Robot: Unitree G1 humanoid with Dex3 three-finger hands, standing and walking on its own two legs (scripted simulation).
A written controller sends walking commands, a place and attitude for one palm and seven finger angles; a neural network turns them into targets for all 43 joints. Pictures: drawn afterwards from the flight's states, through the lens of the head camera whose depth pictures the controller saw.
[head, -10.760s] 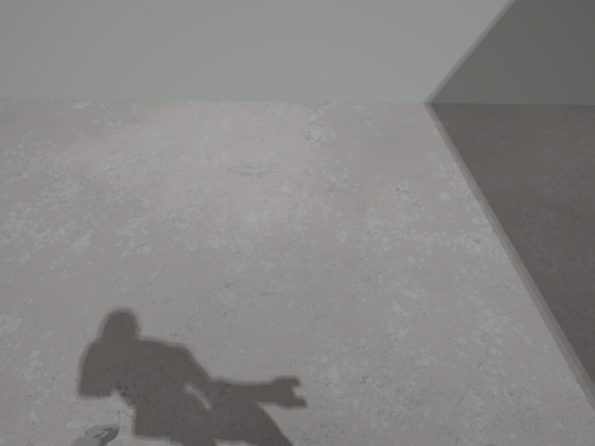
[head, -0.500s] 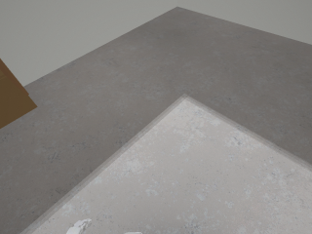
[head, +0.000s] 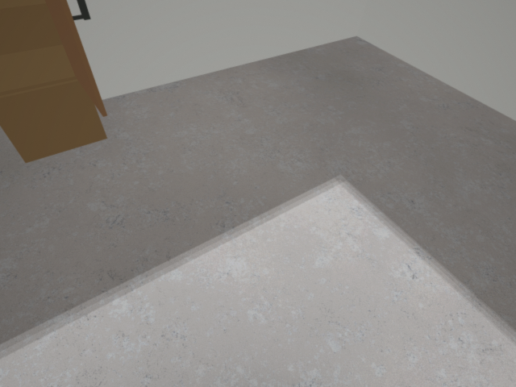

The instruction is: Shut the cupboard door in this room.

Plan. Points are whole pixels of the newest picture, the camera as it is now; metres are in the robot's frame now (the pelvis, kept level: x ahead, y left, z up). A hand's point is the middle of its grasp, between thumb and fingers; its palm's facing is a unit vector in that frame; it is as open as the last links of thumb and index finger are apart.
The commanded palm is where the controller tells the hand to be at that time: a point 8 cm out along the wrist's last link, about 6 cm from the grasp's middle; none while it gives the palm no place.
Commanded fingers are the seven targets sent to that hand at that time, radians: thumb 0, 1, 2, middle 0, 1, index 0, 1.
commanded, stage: turn or walk to find it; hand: left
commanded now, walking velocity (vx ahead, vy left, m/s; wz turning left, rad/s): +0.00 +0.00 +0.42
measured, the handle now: (74, 0) +1.18 +0.76 +0.07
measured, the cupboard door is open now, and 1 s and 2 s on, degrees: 93 93 93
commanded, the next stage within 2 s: stand and wait in 1.16 s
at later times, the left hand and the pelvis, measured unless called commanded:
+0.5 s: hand out of the picture -0.04 +0.17 -0.16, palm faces +0.21 -0.95 -0.24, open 7.4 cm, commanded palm none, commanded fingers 0.00 0.90 0.90 -0.20 -0.30 -0.20 -0.30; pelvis -0.05 -0.02 +0.01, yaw +11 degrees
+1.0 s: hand out of the picture -0.06 +0.24 -0.15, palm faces +0.38 -0.89 -0.25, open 7.4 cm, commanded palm none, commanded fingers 0.00 0.90 0.90 -0.20 -0.30 -0.20 -0.30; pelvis -0.08 +0.01 +0.01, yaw +22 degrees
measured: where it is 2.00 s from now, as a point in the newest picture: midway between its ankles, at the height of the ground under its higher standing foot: outside the picture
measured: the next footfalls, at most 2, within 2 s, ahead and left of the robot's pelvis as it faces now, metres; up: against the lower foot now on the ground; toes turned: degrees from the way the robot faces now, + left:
right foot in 0.24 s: +0.02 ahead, -0.13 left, +0.00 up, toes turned -2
left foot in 0.64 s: -0.07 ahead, +0.13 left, +0.00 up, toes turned +21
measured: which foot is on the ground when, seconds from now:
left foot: down 0.00-0.26, up 0.28-0.62, down 0.64-1.00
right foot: up 0.00-0.22, down 0.24-0.66, up 0.68-1.00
